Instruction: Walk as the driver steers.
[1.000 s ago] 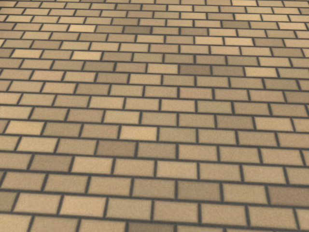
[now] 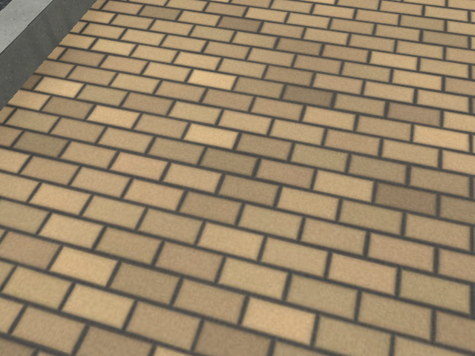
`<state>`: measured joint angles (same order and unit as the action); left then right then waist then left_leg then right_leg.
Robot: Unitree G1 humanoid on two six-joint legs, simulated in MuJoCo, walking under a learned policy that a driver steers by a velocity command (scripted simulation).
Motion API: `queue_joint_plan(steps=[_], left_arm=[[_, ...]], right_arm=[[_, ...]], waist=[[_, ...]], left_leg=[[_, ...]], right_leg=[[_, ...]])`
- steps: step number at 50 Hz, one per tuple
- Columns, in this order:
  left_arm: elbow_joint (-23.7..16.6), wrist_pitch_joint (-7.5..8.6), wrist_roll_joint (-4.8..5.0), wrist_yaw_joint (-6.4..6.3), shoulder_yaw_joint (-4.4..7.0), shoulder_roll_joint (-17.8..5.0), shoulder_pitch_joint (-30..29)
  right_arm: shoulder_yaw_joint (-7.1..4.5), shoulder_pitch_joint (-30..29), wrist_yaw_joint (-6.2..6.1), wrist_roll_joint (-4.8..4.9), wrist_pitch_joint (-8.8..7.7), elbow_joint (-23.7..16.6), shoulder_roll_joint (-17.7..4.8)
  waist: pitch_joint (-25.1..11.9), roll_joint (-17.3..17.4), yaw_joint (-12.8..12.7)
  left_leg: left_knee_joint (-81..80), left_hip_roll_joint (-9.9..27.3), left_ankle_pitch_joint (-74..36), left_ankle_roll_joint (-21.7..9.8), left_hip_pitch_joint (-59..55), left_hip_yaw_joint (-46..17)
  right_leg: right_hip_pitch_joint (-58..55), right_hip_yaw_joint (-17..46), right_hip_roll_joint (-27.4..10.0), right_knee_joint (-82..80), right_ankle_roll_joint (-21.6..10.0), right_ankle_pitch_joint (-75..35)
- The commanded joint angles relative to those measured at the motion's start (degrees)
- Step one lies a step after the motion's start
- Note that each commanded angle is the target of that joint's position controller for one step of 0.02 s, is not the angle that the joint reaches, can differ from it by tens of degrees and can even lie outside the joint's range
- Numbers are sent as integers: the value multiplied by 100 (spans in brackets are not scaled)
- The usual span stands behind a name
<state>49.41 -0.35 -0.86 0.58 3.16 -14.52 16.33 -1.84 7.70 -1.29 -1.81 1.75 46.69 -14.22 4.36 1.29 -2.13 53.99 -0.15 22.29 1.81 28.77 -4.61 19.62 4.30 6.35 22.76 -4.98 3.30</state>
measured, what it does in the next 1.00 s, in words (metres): steps on the spot, turning right: left foot, then right foot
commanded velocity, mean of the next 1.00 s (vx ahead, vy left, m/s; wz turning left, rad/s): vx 0.02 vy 0.00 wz -0.39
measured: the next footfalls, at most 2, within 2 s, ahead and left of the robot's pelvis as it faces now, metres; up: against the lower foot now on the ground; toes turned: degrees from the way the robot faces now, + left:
left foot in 0.18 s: +0.07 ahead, +0.13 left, +0.00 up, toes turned -12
right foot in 0.66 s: -0.01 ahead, -0.08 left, +0.00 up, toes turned -26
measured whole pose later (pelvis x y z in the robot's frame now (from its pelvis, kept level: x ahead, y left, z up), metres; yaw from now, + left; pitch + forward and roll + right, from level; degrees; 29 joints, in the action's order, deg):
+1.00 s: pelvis -0.02 +0.01 +0.00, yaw -25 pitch -1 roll +0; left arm 46.8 -1.0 -1.1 -0.9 -0.3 -12.4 9.4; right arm -2.0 14.9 -1.1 -0.6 3.5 50.0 -15.1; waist 2.7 1.5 0.9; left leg 34.0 1.2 20.5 0.9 13.5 -0.4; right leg 9.8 0.7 4.1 23.9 -4.0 13.0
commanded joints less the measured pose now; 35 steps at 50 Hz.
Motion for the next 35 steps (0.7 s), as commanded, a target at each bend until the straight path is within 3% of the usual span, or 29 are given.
queue_joint_plan(steps=[1,6,8,9,10,11,12,13,14,16,17,20,22,26,30,31,32,33,34,35], left_arm=[[-470,-66,-26,-33,280,-962,-136],[-545,-201,-60,-9,353,-958,-195],[-592,-251,1,-8,363,-940,-375],[-641,-245,59,-25,334,-830,-387],[-675,-231,113,-42,253,-461,-20],[-738,-187,83,-87,298,-567,-150],[-690,-175,-106,-90,396,-1024,-256],[-590,-188,-97,-51,420,-972,-89],[-507,-236,-99,-26,403,-884,93],[-464,-326,-83,56,381,-849,175],[-526,-354,-56,86,359,-829,14],[-741,-399,-16,153,279,-731,-472],[-835,-424,1,187,243,-694,-624],[-1012,-440,58,224,163,-597,-788],[-1042,-374,101,154,115,-552,-604],[-975,-326,65,120,96,-506,-412],[-932,-249,-23,67,93,-605,-298],[-960,-151,-129,10,158,-1053,-176],[-1038,-105,-32,-6,243,-1585,-268],[-915,-48,38,-16,73,-1003,-60]], right_arm=[[-115,374,-51,35,48,-221,-503],[-59,448,-152,171,-90,-299,-464],[-61,918,-204,201,-181,-226,-470],[-110,1090,-250,166,-230,-202,-658],[-208,943,-299,86,-239,-333,-1158],[-283,191,-272,-10,-217,-585,-1555],[-221,203,-232,-37,-208,-567,-1174],[-118,-12,-199,24,-223,-623,-817],[-85,-146,-173,44,-231,-675,-703],[-76,-79,-182,45,-231,-760,-688],[-86,108,-167,35,-220,-736,-704],[-166,696,-162,40,-202,-602,-860],[-222,846,-144,33,-196,-558,-966],[-289,715,-42,5,-192,-585,-1090],[-338,666,52,36,-156,-491,-1200],[-336,562,59,90,-130,-477,-1192],[-320,645,61,118,-109,-428,-1126],[-218,872,93,72,-83,-517,-731],[-87,730,32,76,-4,-732,-340],[-181,717,38,-17,97,-495,-643]], waist=[[-670,-923,164],[-638,-991,112],[-620,-980,375],[-574,-739,436],[-690,363,158],[-202,1254,114],[-222,460,47],[-303,234,-146],[-349,262,-234],[-475,615,-139],[-477,612,-21],[-510,671,333],[-562,754,432],[-611,886,446],[-725,994,339],[-736,871,162],[-761,553,61],[-965,-727,141],[-730,-1606,143],[-593,-513,172]], left_leg=[[-329,-131,-77,30,-436,180],[-1512,-384,164,-147,-1017,158],[-2805,-466,-209,-327,-1768,173],[-3640,-151,-327,-442,-2238,-104],[-4345,1163,474,-739,-2528,-1434],[-4732,2199,102,-1304,-1846,-2675],[-4359,2153,-1091,-1493,-1422,-2112],[-4121,1744,-1891,-1370,-1321,-1457],[-3971,1419,-2427,-1232,-1429,-880],[-3737,1179,-3252,-1213,-1860,-313],[-3660,1169,-3486,-1237,-2076,-190],[-3482,1358,-3907,-1355,-2895,-152],[-3409,1497,-3973,-1401,-3101,-109],[-3272,1597,-3909,-1355,-2717,230],[-2872,1592,-4005,-1265,-2429,281],[-2611,1490,-3729,-1098,-2230,413],[-2276,1371,-3128,-779,-1792,576],[-1166,929,-1243,-369,-753,982],[-712,114,1290,-142,-25,1021],[-127,365,1229,-119,-206,485]], right_leg=[[-60,1940,-1339,-1094,-718,1810],[-173,2437,-1296,-910,-556,1532],[35,2507,-1122,-722,-278,1509],[365,2315,-834,-482,32,1996],[745,1526,-260,734,358,2689],[1596,185,548,2090,503,2813],[1181,269,-54,3131,552,2614],[952,221,-40,3590,543,2327],[941,147,-64,4028,593,2096],[1184,-60,-140,4588,713,1968],[1308,-125,-194,4537,775,1951],[1605,-205,-333,3924,916,2029],[1484,-282,-405,3495,925,2170],[616,-614,-505,2510,755,2332],[-270,-824,-350,1246,474,2127],[-707,-860,-318,388,385,1479],[-1329,-579,-446,-543,321,581],[-2240,995,-1699,-937,136,-25],[-1750,2134,-2953,-702,-701,-2065],[-1853,1360,-2585,-125,-734,-3719]])
Velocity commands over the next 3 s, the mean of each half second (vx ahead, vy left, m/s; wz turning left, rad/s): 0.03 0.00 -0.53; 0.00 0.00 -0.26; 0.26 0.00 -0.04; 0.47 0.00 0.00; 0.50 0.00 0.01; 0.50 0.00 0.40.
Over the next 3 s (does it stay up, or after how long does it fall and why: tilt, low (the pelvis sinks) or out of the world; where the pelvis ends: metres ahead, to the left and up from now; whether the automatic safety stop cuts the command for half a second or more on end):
stays up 0.84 -0.29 0.00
